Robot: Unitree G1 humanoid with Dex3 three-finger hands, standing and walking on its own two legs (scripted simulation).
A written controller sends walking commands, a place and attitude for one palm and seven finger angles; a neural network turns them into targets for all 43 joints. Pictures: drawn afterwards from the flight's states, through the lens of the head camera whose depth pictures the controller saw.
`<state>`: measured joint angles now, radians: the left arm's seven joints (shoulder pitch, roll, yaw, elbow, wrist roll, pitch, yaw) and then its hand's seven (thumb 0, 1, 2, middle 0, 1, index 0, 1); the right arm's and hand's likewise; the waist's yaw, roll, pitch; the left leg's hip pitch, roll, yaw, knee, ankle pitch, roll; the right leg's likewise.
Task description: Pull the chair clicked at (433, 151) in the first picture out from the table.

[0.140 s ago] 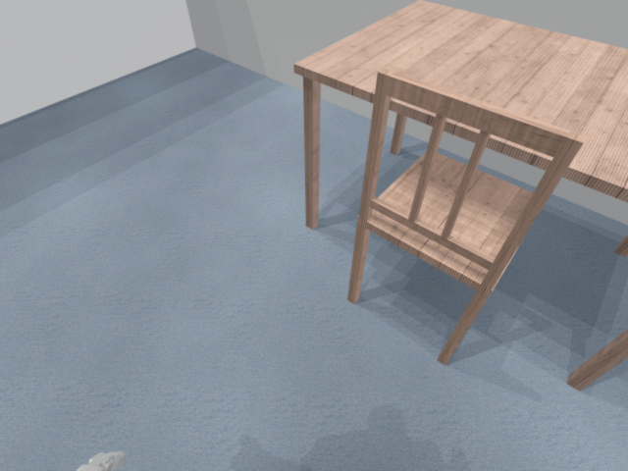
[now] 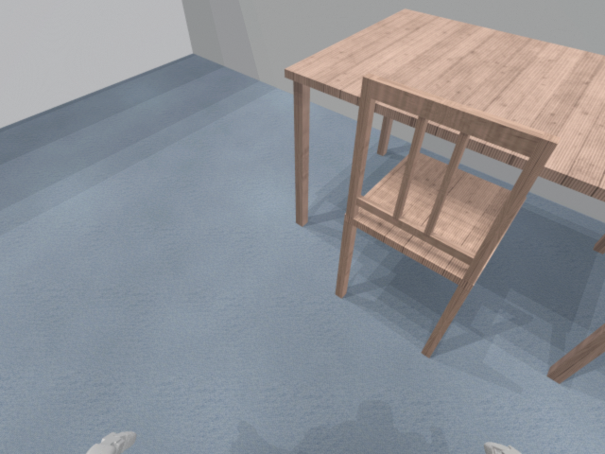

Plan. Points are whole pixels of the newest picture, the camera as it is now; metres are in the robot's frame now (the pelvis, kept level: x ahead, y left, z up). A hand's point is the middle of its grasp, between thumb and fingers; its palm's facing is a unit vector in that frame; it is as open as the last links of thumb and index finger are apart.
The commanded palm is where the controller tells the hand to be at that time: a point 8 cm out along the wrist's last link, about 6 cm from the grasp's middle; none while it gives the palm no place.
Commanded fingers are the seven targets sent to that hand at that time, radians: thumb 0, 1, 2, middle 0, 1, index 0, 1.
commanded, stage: stand and wait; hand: left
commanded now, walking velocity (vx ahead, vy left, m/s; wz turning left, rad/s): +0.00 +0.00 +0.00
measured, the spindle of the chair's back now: (409, 171) +0.76 -0.21 -0.08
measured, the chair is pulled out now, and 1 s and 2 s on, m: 0.00 0.00 0.00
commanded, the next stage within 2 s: look at it before walking up in 0.68 s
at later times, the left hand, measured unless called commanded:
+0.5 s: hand out of the picture +0.06 +0.24 -0.15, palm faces -0.03 -0.94 -0.35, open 7.4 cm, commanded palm none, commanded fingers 0.00 0.90 0.90 -0.20 -0.30 -0.20 -0.30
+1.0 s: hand out of the picture +0.06 +0.23 -0.15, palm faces -0.03 -0.94 -0.34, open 7.4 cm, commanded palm none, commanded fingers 0.00 0.90 0.90 -0.20 -0.30 -0.20 -0.30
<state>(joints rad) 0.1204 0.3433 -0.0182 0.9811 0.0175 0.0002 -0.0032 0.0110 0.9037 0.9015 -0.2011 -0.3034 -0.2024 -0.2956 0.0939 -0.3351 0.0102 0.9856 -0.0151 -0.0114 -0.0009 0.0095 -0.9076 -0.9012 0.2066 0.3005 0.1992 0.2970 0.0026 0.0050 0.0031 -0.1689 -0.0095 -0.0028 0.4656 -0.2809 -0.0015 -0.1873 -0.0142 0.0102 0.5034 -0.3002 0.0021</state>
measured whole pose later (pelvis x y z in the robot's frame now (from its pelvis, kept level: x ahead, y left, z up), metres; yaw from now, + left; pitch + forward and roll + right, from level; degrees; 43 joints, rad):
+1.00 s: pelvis -0.02 -0.02 +0.01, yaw +0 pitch -2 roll +0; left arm 0.13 0.34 -0.01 1.07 0.02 -0.01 -0.01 0.01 0.90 0.90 -0.20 -0.30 -0.20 -0.30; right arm 0.13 -0.33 0.01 1.10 -0.01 -0.01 0.00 0.01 -0.91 -0.90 0.21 0.30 0.20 0.30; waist 0.00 0.00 0.02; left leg -0.14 0.02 -0.02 0.37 -0.20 -0.03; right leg -0.15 0.01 0.00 0.40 -0.22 -0.02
